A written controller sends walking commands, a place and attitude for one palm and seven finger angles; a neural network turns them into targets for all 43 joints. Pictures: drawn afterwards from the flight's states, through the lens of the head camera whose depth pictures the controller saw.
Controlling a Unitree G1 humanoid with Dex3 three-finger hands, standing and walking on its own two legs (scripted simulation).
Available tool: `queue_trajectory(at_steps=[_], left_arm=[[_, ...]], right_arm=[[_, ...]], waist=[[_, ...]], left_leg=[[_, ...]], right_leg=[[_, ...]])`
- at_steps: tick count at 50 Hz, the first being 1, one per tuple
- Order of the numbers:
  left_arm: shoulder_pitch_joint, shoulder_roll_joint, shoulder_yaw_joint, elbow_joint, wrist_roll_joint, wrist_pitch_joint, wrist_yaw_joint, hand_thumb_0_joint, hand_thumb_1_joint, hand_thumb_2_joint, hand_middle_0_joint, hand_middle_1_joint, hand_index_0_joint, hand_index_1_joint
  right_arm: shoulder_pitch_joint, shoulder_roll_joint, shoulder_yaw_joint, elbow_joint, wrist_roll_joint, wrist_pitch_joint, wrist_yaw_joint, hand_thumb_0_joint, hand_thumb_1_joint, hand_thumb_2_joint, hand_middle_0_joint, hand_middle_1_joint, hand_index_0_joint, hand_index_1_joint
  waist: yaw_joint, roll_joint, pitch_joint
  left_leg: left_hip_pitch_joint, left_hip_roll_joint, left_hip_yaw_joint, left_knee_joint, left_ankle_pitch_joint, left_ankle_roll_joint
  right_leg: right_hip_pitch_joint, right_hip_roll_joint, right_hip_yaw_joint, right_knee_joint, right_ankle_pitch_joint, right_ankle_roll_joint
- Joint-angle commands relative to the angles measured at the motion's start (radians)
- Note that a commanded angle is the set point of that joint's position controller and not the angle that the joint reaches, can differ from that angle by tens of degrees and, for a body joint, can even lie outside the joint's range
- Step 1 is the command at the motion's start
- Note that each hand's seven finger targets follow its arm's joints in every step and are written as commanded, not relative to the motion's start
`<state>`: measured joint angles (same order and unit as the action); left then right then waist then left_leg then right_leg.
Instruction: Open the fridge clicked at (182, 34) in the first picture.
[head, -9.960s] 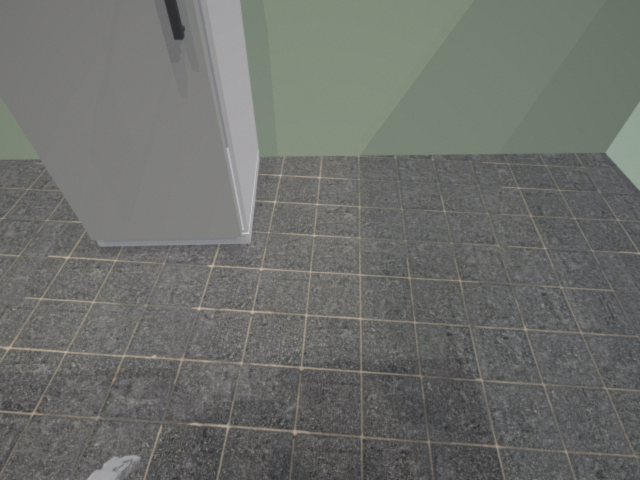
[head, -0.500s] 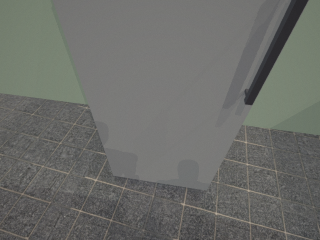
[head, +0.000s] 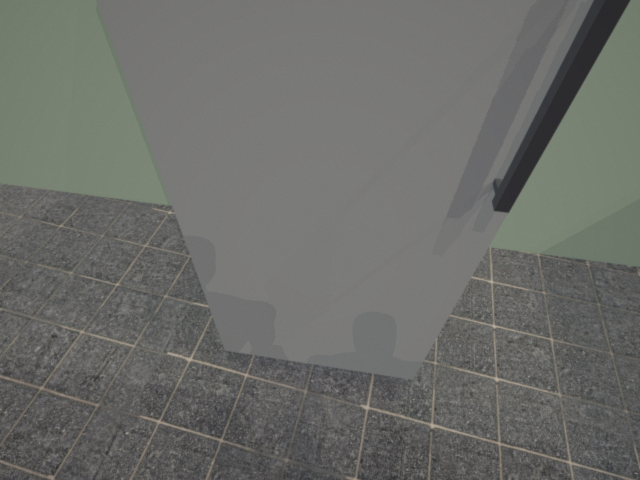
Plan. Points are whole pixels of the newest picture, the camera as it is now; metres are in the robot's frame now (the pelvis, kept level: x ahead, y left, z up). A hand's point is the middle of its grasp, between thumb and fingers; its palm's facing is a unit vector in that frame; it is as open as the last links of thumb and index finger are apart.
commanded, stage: look again from close up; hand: right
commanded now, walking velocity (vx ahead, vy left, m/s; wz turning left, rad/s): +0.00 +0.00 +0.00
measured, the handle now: (550, 97) +0.49 -0.23 +0.25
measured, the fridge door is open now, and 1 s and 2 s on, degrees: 0 0 0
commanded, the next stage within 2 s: raise the hand to about handle height in 0.70 s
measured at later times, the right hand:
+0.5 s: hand out of the picture +0.03 -0.18 -0.17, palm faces -0.02 +0.98 -0.22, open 7.4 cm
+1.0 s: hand (498, 411) +0.21 -0.19 +0.01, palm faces +0.26 +0.96 -0.13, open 7.6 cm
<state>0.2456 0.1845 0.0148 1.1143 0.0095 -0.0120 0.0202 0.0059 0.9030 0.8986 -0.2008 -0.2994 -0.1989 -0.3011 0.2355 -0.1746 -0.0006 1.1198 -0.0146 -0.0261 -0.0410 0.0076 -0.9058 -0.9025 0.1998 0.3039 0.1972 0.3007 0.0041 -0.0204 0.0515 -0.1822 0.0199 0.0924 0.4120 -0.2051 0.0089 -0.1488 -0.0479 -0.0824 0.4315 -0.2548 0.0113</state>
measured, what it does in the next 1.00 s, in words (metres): stands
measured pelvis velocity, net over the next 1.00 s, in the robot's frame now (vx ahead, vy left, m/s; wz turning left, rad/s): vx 0.00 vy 0.00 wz -0.02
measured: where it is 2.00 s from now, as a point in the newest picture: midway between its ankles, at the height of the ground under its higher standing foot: outside the picture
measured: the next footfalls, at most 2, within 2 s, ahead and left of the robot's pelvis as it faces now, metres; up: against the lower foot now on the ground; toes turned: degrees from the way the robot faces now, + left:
none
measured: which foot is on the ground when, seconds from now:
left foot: down 0.00-1.00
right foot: down 0.00-1.00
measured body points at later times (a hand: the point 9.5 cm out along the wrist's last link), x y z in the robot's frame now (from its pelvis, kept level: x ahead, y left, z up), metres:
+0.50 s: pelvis +0.01 -0.01 +0.00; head +0.03 +0.01 +0.45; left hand +0.00 +0.21 -0.17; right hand +0.03 -0.24 -0.15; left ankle +0.01 +0.11 -0.74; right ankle -0.02 -0.12 -0.74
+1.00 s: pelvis +0.00 +0.00 -0.01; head -0.01 +0.02 +0.44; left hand +0.11 +0.25 -0.13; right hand +0.20 -0.24 +0.02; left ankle +0.01 +0.11 -0.74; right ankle -0.02 -0.12 -0.74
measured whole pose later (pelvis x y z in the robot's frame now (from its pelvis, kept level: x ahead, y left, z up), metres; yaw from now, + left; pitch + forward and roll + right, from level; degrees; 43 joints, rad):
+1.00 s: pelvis +0.00 +0.00 -0.01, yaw -1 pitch +0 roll -1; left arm 0.28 0.25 0.03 0.82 -0.03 -0.26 0.07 0.02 0.91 0.90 -0.20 -0.30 -0.20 -0.30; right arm 0.35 -0.17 -0.06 0.11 0.15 -0.16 -0.10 0.03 -0.87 -0.87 0.20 0.35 0.20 0.35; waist 0.02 -0.04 -0.03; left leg -0.30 0.06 0.10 0.60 -0.30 0.00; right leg -0.26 -0.02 -0.07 0.58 -0.32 0.00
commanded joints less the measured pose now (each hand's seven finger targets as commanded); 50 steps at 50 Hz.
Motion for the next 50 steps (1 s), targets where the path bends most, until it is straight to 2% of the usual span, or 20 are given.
queue_trajectory(at_steps=[1,2,4,8,11,17,27,33,39,40,41,42,43,44,45,46,47,48,49,50], left_arm=[[0.099,0.053,-0.001,-0.079,0.005,-0.011,-0.010,0.000,0.900,0.900,-0.200,-0.300,-0.200,-0.300],[0.115,0.055,-0.003,-0.084,0.012,-0.020,-0.012,0.000,0.900,0.900,-0.200,-0.300,-0.200,-0.300],[0.091,0.078,-0.007,-0.095,0.009,-0.024,-0.006,0.000,0.900,0.900,-0.200,-0.300,-0.200,-0.300],[0.086,0.090,-0.011,-0.107,0.008,-0.021,0.000,0.000,0.900,0.900,-0.200,-0.300,-0.200,-0.300],[0.089,0.092,-0.013,-0.099,0.008,-0.018,0.000,0.000,0.900,0.900,-0.200,-0.300,-0.200,-0.300],[0.090,0.087,-0.017,-0.076,0.007,-0.022,0.002,0.000,0.900,0.900,-0.200,-0.300,-0.200,-0.300],[0.102,0.068,-0.013,-0.038,0.005,-0.024,0.007,0.000,0.900,0.900,-0.200,-0.300,-0.200,-0.300],[0.097,0.063,-0.012,-0.018,0.004,-0.020,0.010,0.000,0.900,0.900,-0.200,-0.300,-0.200,-0.300],[0.094,0.059,-0.011,-0.013,0.004,-0.020,0.011,0.000,0.900,0.900,-0.200,-0.300,-0.200,-0.300],[-0.014,0.096,0.006,-0.080,-0.009,-0.023,0.004,0.000,0.900,0.900,-0.200,-0.300,-0.200,-0.300],[0.010,0.251,0.013,-0.408,-0.057,-0.178,0.052,0.000,0.900,0.900,-0.200,-0.300,-0.200,-0.300],[-0.081,0.142,-0.017,-0.366,-0.051,-0.246,0.088,0.000,0.900,0.900,-0.200,-0.300,-0.200,-0.300],[-0.047,0.169,0.007,-0.340,-0.032,-0.276,0.088,0.000,0.900,0.900,-0.200,-0.300,-0.200,-0.300],[-0.053,0.112,0.007,-0.329,-0.061,-0.282,0.079,0.000,0.900,0.900,-0.200,-0.300,-0.200,-0.300],[-0.061,0.161,0.015,-0.401,-0.070,-0.298,0.071,0.000,0.900,0.900,-0.200,-0.300,-0.200,-0.300],[-0.062,0.183,0.035,-0.432,-0.057,-0.314,0.072,0.000,0.900,0.900,-0.200,-0.300,-0.200,-0.300],[-0.070,0.180,0.044,-0.465,-0.045,-0.329,0.070,0.000,0.900,0.900,-0.200,-0.300,-0.200,-0.300],[-0.054,0.176,0.056,-0.475,-0.031,-0.331,0.062,0.000,0.900,0.900,-0.200,-0.300,-0.200,-0.300],[-0.081,0.168,0.057,-0.500,-0.028,-0.330,0.048,0.000,0.900,0.900,-0.200,-0.300,-0.200,-0.300],[-0.090,0.169,0.063,-0.520,-0.024,-0.325,0.029,0.000,0.900,0.900,-0.200,-0.300,-0.200,-0.300]], right_arm=[[0.044,-0.134,-0.013,-0.059,0.001,-0.023,-0.005,0.000,-0.900,-0.900,0.200,0.300,0.200,0.300],[0.032,-0.126,-0.013,-0.071,0.001,-0.023,-0.001,0.000,-0.900,-0.900,0.200,0.300,0.200,0.300],[0.039,-0.114,-0.007,-0.072,0.004,-0.018,0.003,0.000,-0.900,-0.900,0.200,0.300,0.200,0.300],[0.039,-0.107,0.000,-0.068,0.003,-0.008,0.008,0.000,-0.900,-0.900,0.200,0.300,0.200,0.300],[0.046,-0.108,0.000,-0.068,0.004,-0.003,0.007,0.000,-0.900,-0.900,0.200,0.300,0.200,0.300],[0.052,-0.110,-0.004,-0.067,0.004,0.000,0.007,0.000,-0.900,-0.900,0.200,0.300,0.200,0.300],[0.060,-0.107,-0.009,-0.046,0.003,-0.004,0.008,0.000,-0.900,-0.900,0.200,0.300,0.200,0.300],[0.063,-0.100,-0.008,-0.030,0.003,-0.003,0.006,0.000,-0.900,-0.900,0.200,0.300,0.200,0.300],[0.066,-0.103,-0.011,-0.024,0.002,-0.004,0.007,0.000,-0.900,-0.900,0.200,0.300,0.200,0.300],[0.170,-0.115,-0.014,0.015,-0.003,-0.013,-0.034,0.000,-0.900,-0.900,0.200,0.300,0.200,0.300],[-0.626,-0.345,-0.144,-1.523,0.193,-0.248,-0.029,0.000,-0.877,-0.890,0.202,0.315,0.202,0.315],[-0.423,-0.399,-0.215,-1.425,0.138,-0.218,-0.088,0.000,-0.853,-0.880,0.203,0.330,0.203,0.330],[-0.142,-0.192,-0.093,-1.248,0.127,-0.172,-0.114,0.000,-0.830,-0.870,0.205,0.345,0.205,0.345],[0.164,0.059,0.037,-1.020,0.145,-0.059,-0.117,0.000,-0.807,-0.860,0.207,0.360,0.207,0.360],[0.042,0.057,0.044,-1.225,0.189,-0.069,-0.096,0.000,-0.783,-0.850,0.208,0.375,0.208,0.375],[-0.002,-0.008,-0.006,-1.284,0.179,-0.118,-0.084,0.000,-0.760,-0.840,0.210,0.390,0.210,0.390],[0.025,-0.005,-0.020,-1.255,0.168,-0.171,-0.071,0.000,-0.737,-0.830,0.212,0.405,0.212,0.405],[0.162,-0.004,-0.066,-1.144,0.170,-0.214,-0.051,0.000,-0.713,-0.820,0.213,0.420,0.213,0.420],[0.309,0.060,-0.054,-1.023,0.193,-0.264,-0.003,0.000,-0.690,-0.810,0.215,0.435,0.215,0.435],[0.399,0.080,-0.067,-0.965,0.215,-0.328,0.052,0.000,-0.667,-0.800,0.217,0.450,0.217,0.450]], waist=[[0.031,-0.005,-0.053],[0.026,-0.071,-0.068],[0.012,-0.053,-0.061],[0.002,0.045,0.022],[0.001,0.057,0.050],[-0.007,0.021,0.027],[-0.008,0.031,-0.026],[-0.006,0.022,0.004],[-0.007,0.029,-0.002],[-0.046,0.109,0.006],[0.069,-0.114,-0.495],[0.013,-0.220,-0.369],[0.004,-0.233,-0.381],[0.017,-0.079,-0.206],[0.019,-0.046,-0.138],[0.037,0.015,-0.119],[0.040,0.069,-0.074],[0.008,0.200,-0.071],[-0.022,0.281,0.005],[-0.043,0.358,0.009]], left_leg=[[-0.058,0.144,-0.147,-0.060,-0.042,0.055],[-0.049,0.122,-0.122,-0.022,-0.018,0.051],[-0.013,0.099,-0.100,0.020,0.065,0.039],[-0.033,0.095,-0.098,0.013,0.067,0.030],[-0.049,0.098,-0.104,0.001,0.045,0.027],[-0.021,0.097,-0.102,0.006,0.067,0.025],[0.020,0.104,-0.103,0.006,0.166,0.028],[0.002,0.106,-0.109,-0.006,0.173,0.030],[0.012,0.107,-0.112,-0.013,0.184,0.030],[0.019,0.171,-0.184,0.004,0.659,0.001],[0.129,0.069,-0.123,0.084,0.477,0.028],[0.078,0.016,-0.128,0.091,0.277,0.030],[0.060,0.010,-0.051,0.107,0.137,0.032],[-0.038,0.006,-0.025,0.089,0.087,0.017],[-0.067,0.017,-0.013,0.086,0.089,0.005],[-0.119,0.012,-0.010,0.074,0.033,0.000],[-0.158,0.011,-0.006,0.074,-0.025,-0.003],[-0.198,0.000,0.005,0.092,-0.085,-0.004],[-0.259,-0.003,0.011,0.124,-0.130,-0.007],[-0.281,-0.002,0.006,0.159,-0.153,-0.008]], right_leg=[[-0.041,-0.042,0.065,0.001,0.009,-0.011],[-0.039,-0.055,0.077,-0.014,0.076,-0.017],[-0.057,-0.074,0.095,-0.033,0.153,-0.031],[-0.084,-0.069,0.094,-0.059,0.123,-0.037],[-0.081,-0.063,0.087,-0.074,0.098,-0.037],[-0.055,-0.064,0.080,-0.090,0.121,-0.038],[-0.019,-0.066,0.066,-0.075,0.166,-0.033],[-0.018,-0.068,0.058,-0.076,0.155,-0.029],[-0.015,-0.067,0.058,-0.076,0.157,-0.028],[-0.096,-0.078,0.017,0.162,0.187,0.000],[0.124,0.037,0.048,0.001,0.294,-0.034],[0.157,0.025,0.003,-0.004,0.303,-0.033],[0.092,0.016,0.033,-0.015,0.311,-0.019],[0.009,0.000,0.054,-0.009,0.266,-0.020],[-0.026,0.007,0.079,0.004,0.224,-0.022],[-0.054,0.015,0.073,0.035,0.160,-0.022],[-0.103,0.031,0.065,0.066,0.113,-0.021],[-0.177,0.038,0.069,0.096,0.079,-0.016],[-0.267,0.038,0.067,0.132,0.033,-0.009],[-0.348,0.044,0.066,0.166,-0.001,-0.002]])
